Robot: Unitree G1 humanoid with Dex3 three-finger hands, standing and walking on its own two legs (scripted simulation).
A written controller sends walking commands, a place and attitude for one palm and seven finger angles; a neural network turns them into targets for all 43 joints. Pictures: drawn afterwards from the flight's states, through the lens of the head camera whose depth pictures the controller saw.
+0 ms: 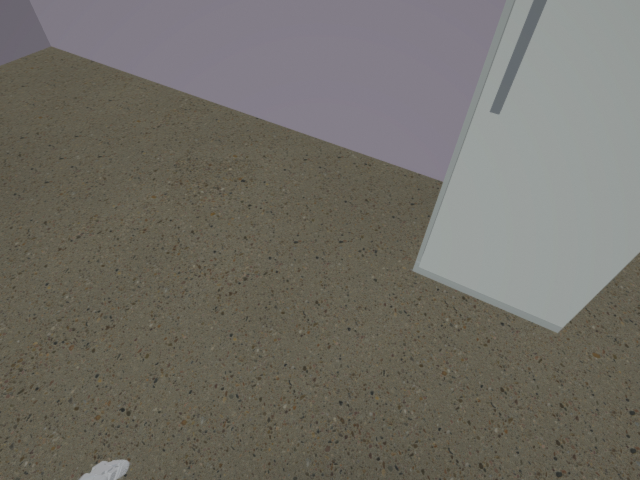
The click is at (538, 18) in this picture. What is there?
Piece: fridge door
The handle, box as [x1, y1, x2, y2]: [490, 0, 546, 113]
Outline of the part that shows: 546,0 534,0 532,3 491,107 491,112 499,113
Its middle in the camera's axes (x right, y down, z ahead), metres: +0.43 -0.43 +0.79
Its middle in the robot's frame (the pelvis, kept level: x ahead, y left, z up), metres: +0.92 -0.38 +0.19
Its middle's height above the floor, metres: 0.96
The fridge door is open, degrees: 0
